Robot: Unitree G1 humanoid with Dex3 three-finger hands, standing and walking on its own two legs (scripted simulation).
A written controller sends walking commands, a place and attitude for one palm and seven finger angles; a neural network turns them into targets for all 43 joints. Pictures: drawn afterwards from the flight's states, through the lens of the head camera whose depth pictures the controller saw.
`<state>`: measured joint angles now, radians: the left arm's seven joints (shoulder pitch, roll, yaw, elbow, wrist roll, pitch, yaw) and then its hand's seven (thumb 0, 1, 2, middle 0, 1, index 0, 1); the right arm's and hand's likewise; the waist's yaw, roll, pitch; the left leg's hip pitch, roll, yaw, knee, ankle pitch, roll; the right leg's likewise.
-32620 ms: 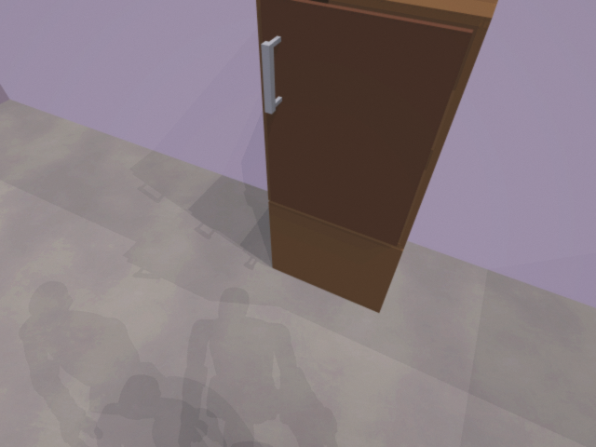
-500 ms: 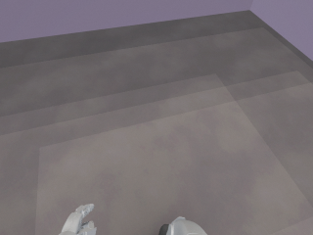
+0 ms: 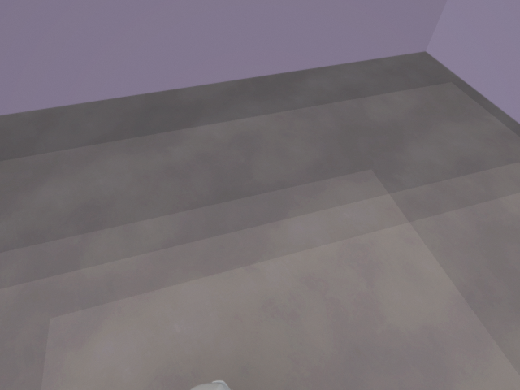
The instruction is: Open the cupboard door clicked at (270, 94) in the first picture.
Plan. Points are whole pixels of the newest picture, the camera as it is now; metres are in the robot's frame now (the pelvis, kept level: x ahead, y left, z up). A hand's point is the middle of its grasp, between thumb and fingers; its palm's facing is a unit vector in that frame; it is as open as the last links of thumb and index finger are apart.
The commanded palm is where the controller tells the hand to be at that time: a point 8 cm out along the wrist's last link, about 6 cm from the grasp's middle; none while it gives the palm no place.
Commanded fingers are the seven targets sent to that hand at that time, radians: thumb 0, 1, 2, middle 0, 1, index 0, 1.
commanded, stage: turn to face it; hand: left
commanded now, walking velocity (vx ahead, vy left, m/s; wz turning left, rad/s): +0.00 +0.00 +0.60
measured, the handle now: out of the picture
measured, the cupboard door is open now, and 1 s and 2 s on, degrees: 42 42 42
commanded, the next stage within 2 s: none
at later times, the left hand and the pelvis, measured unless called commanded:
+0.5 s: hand (159, 344) +0.22 +0.20 -0.15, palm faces +0.22 -0.95 -0.23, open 7.4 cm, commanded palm none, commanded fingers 0.00 0.90 0.90 -0.20 -0.30 -0.20 -0.30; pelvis +0.12 -0.02 +0.01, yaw +14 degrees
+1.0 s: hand out of the picture +0.05 +0.12 -0.15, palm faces +0.57 -0.76 -0.29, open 7.3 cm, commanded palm none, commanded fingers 0.00 0.90 0.90 -0.20 -0.30 -0.20 -0.30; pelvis +0.14 -0.07 +0.01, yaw +36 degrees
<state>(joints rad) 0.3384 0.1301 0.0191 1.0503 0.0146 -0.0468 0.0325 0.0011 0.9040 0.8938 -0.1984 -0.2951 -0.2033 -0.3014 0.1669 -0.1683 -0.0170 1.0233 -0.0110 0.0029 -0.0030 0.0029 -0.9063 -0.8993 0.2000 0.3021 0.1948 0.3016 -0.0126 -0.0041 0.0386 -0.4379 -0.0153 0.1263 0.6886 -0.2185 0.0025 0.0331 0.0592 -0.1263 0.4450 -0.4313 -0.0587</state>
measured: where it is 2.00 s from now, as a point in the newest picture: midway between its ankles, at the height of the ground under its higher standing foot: outside the picture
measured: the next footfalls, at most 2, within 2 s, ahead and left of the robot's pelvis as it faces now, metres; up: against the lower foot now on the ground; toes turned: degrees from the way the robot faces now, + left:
left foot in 0.02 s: +0.10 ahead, +0.07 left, +0.00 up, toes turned +6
right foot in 0.58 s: +0.22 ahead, -0.13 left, +0.00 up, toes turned +18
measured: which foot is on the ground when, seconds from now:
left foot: up 0.00-0.00, down 0.02-0.58, up 0.60-1.00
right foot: down 0.00-0.04, up 0.06-0.56, down 0.58-1.00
